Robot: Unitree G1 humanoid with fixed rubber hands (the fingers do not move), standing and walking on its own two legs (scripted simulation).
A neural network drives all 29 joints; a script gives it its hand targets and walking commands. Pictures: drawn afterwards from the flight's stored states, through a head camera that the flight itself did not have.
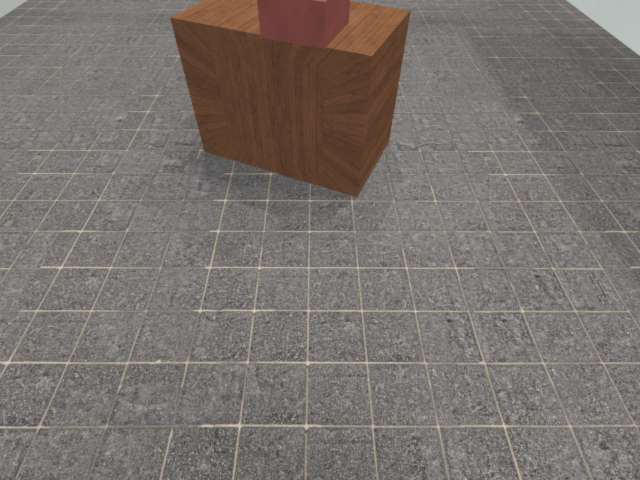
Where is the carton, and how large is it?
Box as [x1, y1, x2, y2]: [257, 0, 349, 48]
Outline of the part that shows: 257,0 261,37 324,48 348,22 349,0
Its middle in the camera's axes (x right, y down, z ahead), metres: -0.05 -0.86 +1.46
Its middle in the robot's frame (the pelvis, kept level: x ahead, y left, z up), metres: +1.67 +0.08 -0.03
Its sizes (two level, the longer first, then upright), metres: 0.277 0.258 0.151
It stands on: a pedestal, 0.67 m high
